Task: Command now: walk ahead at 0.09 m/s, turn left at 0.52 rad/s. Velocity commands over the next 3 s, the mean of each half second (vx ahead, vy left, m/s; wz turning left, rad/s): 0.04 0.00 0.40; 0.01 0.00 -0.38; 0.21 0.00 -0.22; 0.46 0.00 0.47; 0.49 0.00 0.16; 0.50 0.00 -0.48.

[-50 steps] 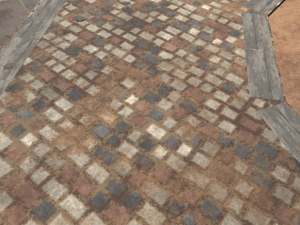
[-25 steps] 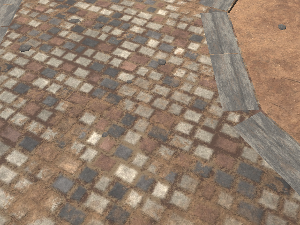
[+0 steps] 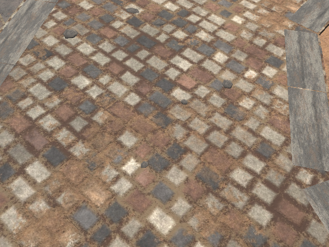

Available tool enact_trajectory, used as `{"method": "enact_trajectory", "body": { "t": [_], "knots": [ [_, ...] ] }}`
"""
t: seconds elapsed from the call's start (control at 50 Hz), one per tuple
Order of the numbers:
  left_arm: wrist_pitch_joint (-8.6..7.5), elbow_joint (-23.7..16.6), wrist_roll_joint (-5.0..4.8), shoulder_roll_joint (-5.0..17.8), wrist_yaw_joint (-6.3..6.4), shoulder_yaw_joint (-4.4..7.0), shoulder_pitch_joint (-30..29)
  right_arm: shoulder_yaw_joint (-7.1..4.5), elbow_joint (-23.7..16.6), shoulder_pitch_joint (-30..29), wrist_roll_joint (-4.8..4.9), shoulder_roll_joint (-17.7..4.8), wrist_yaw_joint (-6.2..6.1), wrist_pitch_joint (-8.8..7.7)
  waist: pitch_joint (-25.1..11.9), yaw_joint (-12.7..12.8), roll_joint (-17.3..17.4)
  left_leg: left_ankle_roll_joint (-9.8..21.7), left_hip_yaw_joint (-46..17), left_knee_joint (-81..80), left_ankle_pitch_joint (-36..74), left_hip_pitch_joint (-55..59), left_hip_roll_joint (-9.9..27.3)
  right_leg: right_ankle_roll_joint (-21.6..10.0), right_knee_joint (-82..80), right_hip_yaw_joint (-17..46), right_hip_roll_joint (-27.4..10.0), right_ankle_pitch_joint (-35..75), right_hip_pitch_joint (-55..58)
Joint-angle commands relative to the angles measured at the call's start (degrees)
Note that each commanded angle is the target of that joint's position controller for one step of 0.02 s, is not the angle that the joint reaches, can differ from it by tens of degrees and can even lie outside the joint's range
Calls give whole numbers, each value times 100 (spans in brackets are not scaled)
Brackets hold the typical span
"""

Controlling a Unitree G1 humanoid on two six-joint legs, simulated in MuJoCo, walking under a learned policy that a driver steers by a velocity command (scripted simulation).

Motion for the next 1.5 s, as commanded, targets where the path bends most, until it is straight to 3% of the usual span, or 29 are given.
{"method": "enact_trajectory", "body": {
  "t": [0.02,0.1,0.24,0.26,0.28,0.3,0.32,0.36,0.42,0.46,0.56,0.58,0.6,0.66,0.78,0.84,0.9,0.92,0.94,0.96,1.0,1.1,1.18,1.32,1.4,1.42,1.44,1.46,1.5],
  "knots": [
    [20,-133,19,460,81,152,606,-299,-429,-79,42,-992,-135,26,-1307,195,600,980,-1521,-659,1084,688,1402,164,-493,0,54,477,416],
    [20,-238,-36,428,61,169,211,-303,-507,-184,68,-970,-216,188,-1110,56,819,762,-1859,-721,-641,541,1205,180,-1222,102,142,806,503],
    [-228,-159,-74,653,-69,322,512,-264,-581,-163,165,-764,-211,325,-1075,226,871,318,-2314,171,-254,665,871,-243,-3841,175,-75,1600,2021],
    [-189,-239,28,1052,-32,406,481,-182,-577,151,109,-441,-191,328,-1206,1,-216,-25,-1583,1263,-1897,61,339,-717,-4039,1173,-1310,2198,2635],
    [-120,-173,228,1303,-49,482,412,-253,-791,-8,157,-632,-173,263,-823,-67,-1811,-349,-500,2325,-3115,-1054,-381,-1646,-4253,2424,-2084,3215,2492],
    [-128,-335,199,947,-45,406,216,-402,-624,179,41,-1109,-165,221,-856,-21,-1187,-581,-598,3505,-3037,-1148,33,-1861,-4131,2288,-2231,3452,2464],
    [-127,-372,131,679,-29,330,118,-441,-461,218,74,-1138,-168,241,-849,-9,-733,-679,-592,3923,-2743,-1049,36,-1687,-3973,1762,-1868,3535,2374],
    [-108,-339,-36,526,-39,261,6,-341,-302,301,28,-738,-232,351,-747,-11,-491,-881,-610,4388,-2382,-1061,16,-1501,-3813,1222,-1435,3651,2408],
    [-74,-240,-12,226,-95,114,-135,-117,-303,164,12,-156,-209,352,-809,-95,-740,-1015,-226,3022,-2114,-301,292,-1394,-3830,612,-925,3635,2274],
    [-17,-187,-75,427,-134,187,-11,-39,-378,-201,-24,-10,-171,305,-778,142,-1109,-1079,170,1664,-2179,277,438,-1381,-3793,650,-780,3542,2329],
    [54,-112,-279,905,-104,349,366,-232,-170,116,71,-555,-203,224,-734,103,-962,-633,152,-608,-480,1478,429,-1238,-3590,1409,-845,3138,2132],
    [3,-146,-226,770,-110,308,345,-282,-181,311,4,-766,-251,221,-956,56,-579,-417,-125,-396,146,2150,940,-983,-3362,1281,-712,2590,1604],
    [-72,-263,-192,454,-141,236,349,-399,-89,290,-79,-1175,-276,262,-981,257,721,60,-589,-136,760,2282,1525,-637,-2855,455,-84,1641,951],
    [-23,-258,-183,703,-142,366,64,-290,-219,61,-152,-685,-284,212,-703,-95,1307,1023,-1428,-631,1531,1971,2577,-151,-557,-254,193,-1012,168],
    [255,-375,-205,282,-192,277,134,-316,-105,-389,19,-716,-303,141,-552,32,1081,689,-128,-425,2043,1807,2124,79,-806,-524,-99,-170,415],
    [274,-552,-238,439,-326,309,94,-376,-23,-262,76,-900,-292,196,-732,-50,1185,642,-39,-250,1919,1879,2272,-69,-1749,-759,-52,148,978],
    [305,-436,-155,622,-309,434,655,-339,120,-134,193,-802,-247,135,-788,233,722,96,413,642,728,1248,2011,-486,-3313,-859,239,1561,2230],
    [297,-498,-157,1132,-218,578,819,-272,152,125,5,-541,-204,100,-855,153,-538,-457,995,1962,-849,202,1517,-849,-3659,409,-566,3396,3135],
    [216,-667,-4,1716,-229,660,940,-151,-279,-436,-172,-293,-243,77,-859,326,-1849,-850,803,3283,-3558,-1260,536,-2174,-3977,2768,-2080,4466,3218],
    [73,-653,121,1412,-279,564,1113,-239,-290,-785,-76,-582,-271,74,-1140,622,-1022,-831,-21,4243,-3707,-1259,587,-2541,-4058,2861,-2109,4173,3111],
    [-37,-664,-44,1118,-233,477,473,-311,-97,-497,21,-706,-292,111,-772,220,-427,-730,-136,4289,-2708,-1345,805,-1923,-4007,1833,-1460,3192,2784],
    [81,-791,-109,896,-61,365,144,-294,26,-311,16,-543,-280,107,-843,60,-559,-929,-60,3574,-1618,-869,608,-1644,-4050,1403,-921,2875,2449],
    [87,-725,-170,974,3,400,425,-253,-94,-637,56,-525,-173,-23,-676,266,-844,-921,-77,2196,-1397,-832,553,-1694,-4554,2049,-825,-337,2429],
    [-39,-475,-89,964,-139,300,672,-115,14,-567,162,-461,58,-362,-316,482,-749,-497,377,992,-1427,50,697,-1691,-4641,2013,-1056,-893,2025],
    [-86,-426,-96,748,-203,195,481,-90,339,267,183,-435,95,-482,-314,-8,-469,-68,482,96,-1146,1436,569,-1408,-4160,1506,-776,-1030,1340],
    [-122,-484,-57,501,-208,114,332,-102,446,688,183,-537,76,-499,-349,-172,-181,97,-107,-186,-1462,1880,942,-1178,-3466,1108,-514,-747,988],
    [-210,-653,-31,170,-230,27,236,-183,525,1147,146,-994,43,-504,-435,-175,908,597,-1771,-899,-2451,2497,1877,-750,-1869,48,204,-340,128],
    [-337,-914,-162,510,-189,131,-124,-310,590,1463,59,-1390,117,-502,-14,-336,1601,1343,-3727,-1604,-3317,2659,2700,-562,-795,-319,452,-910,-1183],
    [-503,-820,-245,785,-218,226,-165,-170,447,1232,61,-917,117,-552,234,-259,944,1219,-3389,-1610,-3166,2711,2475,-577,-59,78,-3,-216,-1684]
  ]
}}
